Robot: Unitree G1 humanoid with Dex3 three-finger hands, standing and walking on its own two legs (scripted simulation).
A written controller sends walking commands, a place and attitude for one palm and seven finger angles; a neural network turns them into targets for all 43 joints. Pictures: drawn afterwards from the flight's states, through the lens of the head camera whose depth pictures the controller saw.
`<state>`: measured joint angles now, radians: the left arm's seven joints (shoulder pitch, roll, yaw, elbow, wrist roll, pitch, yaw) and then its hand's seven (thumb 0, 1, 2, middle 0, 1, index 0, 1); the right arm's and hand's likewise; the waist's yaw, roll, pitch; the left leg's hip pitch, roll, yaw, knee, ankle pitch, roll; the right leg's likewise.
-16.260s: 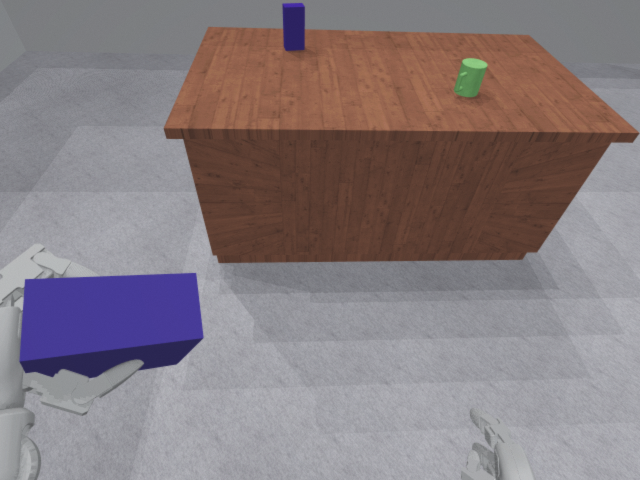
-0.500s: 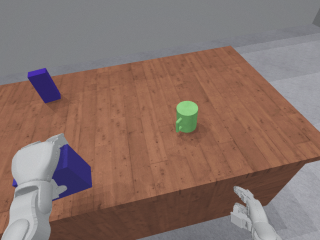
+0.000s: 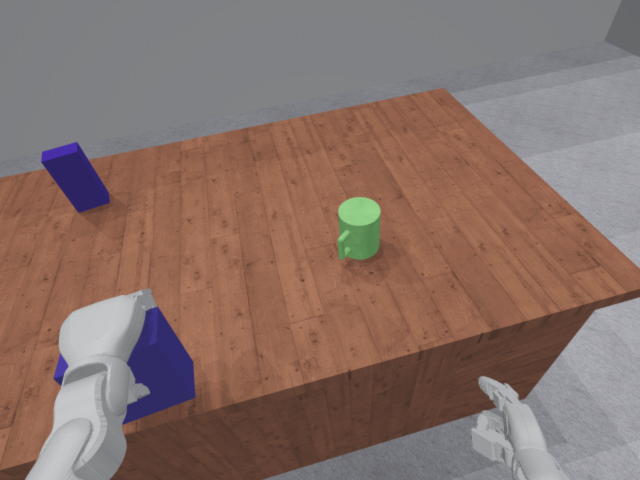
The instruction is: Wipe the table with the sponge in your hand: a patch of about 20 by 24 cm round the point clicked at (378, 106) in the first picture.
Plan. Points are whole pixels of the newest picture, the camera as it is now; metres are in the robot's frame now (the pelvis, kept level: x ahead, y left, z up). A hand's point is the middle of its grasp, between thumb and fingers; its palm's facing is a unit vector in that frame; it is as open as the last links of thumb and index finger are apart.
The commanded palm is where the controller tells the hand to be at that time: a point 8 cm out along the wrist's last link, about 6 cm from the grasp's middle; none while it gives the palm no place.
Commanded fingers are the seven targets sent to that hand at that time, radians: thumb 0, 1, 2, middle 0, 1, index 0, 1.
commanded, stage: move the sponge above the wiping area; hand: left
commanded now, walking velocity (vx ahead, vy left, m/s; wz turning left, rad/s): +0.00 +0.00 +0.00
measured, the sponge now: (140, 378) +0.23 +0.29 -0.02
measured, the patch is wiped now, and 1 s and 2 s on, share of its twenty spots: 0.00 0.00 0.00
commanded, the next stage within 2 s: none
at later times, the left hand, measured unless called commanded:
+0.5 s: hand (150, 342) +0.27 +0.28 +0.02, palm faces -0.12 -0.09 -0.99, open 10.2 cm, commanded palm +0.25 +0.28 +0.09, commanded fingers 0.00 0.10 1.30 -1.20 -1.60 -1.20 -1.60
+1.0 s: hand (163, 329) +0.28 +0.26 +0.03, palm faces +0.01 -0.07 -1.00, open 10.2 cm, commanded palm +0.25 +0.27 +0.09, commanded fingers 0.00 0.10 1.30 -1.20 -1.60 -1.20 -1.60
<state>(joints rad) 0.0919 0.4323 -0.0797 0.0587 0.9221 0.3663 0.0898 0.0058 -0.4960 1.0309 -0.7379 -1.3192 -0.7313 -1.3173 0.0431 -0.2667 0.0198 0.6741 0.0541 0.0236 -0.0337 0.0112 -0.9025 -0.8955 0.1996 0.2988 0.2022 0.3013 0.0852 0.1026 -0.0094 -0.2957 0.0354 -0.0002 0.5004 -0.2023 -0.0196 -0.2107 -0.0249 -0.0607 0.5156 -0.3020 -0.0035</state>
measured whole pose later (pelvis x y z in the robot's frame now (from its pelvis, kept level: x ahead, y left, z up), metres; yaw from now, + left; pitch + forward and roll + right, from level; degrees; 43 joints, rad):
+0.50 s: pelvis +0.01 +0.01 +0.00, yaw +0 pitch +2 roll +0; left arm 0.04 0.42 -0.09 0.15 0.96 0.22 0.11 0.01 -0.50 1.03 -0.74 -1.32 -0.73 -1.32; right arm 0.06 -0.26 -0.01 0.68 0.04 -0.01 -0.06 0.01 -0.90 -0.90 0.20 0.30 0.20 0.30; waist 0.09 0.08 -0.01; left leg -0.34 0.03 0.00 0.53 -0.23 -0.02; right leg -0.24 -0.03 -0.06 0.52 -0.32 0.00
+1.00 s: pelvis +0.02 +0.01 +0.00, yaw +0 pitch +3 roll +0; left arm 0.05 0.37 -0.14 0.08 1.00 0.24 0.21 0.01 -0.50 1.04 -0.73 -1.32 -0.73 -1.32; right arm 0.05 -0.24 -0.01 0.68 0.03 0.01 -0.03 0.01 -0.90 -0.90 0.20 0.30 0.20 0.30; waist 0.10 0.09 -0.04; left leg -0.35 0.03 0.00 0.55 -0.24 -0.01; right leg -0.25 -0.03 -0.05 0.53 -0.32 0.01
